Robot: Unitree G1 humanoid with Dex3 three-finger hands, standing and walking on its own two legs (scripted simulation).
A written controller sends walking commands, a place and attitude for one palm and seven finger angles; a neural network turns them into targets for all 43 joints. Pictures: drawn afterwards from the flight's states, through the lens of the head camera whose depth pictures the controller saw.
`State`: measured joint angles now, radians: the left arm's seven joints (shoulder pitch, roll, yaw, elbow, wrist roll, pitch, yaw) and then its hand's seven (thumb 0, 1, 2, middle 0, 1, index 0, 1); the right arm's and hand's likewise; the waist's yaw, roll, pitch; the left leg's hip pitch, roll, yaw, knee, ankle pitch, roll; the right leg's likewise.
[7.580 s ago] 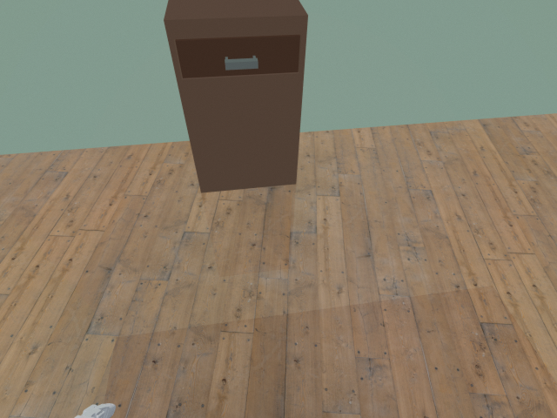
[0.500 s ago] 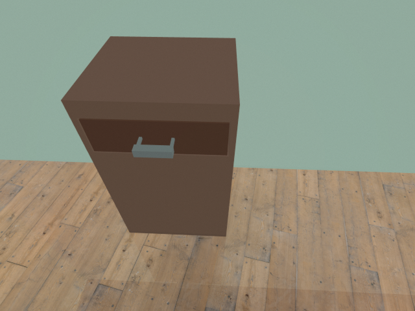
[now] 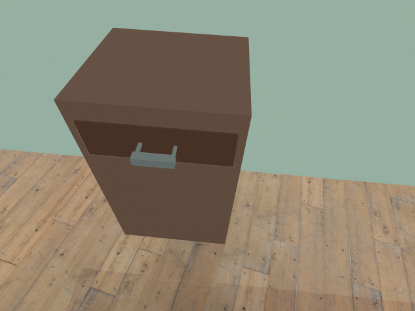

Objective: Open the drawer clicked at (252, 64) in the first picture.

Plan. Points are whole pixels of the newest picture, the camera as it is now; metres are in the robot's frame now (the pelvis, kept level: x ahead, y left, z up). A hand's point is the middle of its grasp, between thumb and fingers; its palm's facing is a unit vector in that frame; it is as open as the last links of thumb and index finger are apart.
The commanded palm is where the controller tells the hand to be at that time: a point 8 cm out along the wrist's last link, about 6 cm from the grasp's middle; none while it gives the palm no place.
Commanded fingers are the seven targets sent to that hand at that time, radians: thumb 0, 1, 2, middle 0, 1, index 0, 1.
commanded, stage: come to a stop and stand still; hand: left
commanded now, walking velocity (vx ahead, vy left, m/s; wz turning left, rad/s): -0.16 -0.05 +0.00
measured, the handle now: (155, 153) +0.52 +0.20 -0.07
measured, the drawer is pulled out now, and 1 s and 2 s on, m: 0.00 0.00 0.00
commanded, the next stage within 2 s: look again from close up in 0.84 s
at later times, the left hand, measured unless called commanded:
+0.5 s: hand out of the picture +0.00 +0.14 -0.16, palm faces +0.03 -0.97 -0.24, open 7.2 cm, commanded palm none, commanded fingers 0.00 0.90 0.90 -0.20 -0.30 -0.20 -0.30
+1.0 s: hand out of the picture -0.10 +0.09 -0.17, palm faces +0.05 -0.99 -0.12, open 7.3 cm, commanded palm none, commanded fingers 0.00 0.90 0.90 -0.20 -0.30 -0.20 -0.30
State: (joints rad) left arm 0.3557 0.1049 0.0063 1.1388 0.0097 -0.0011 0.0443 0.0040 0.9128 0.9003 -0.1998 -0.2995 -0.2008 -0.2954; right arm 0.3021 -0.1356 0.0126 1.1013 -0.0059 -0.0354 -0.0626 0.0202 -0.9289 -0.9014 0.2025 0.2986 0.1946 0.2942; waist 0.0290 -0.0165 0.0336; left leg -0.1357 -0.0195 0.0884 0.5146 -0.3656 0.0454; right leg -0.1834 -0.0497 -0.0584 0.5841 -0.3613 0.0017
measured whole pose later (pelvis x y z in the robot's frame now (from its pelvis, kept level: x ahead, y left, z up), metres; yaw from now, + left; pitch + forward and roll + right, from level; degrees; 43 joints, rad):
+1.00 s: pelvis -0.06 -0.04 +0.01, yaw +1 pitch +0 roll -1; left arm 0.37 0.07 -0.02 1.12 0.02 -0.03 0.04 0.00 0.91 0.90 -0.20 -0.30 -0.20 -0.30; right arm 0.37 -0.12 0.01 1.13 -0.01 0.01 -0.02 0.01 -0.90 -0.90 0.20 0.30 0.19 0.29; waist 0.00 0.03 0.03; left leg -0.25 0.06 0.03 0.53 -0.30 -0.02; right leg -0.21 0.04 -0.10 0.43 -0.22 -0.05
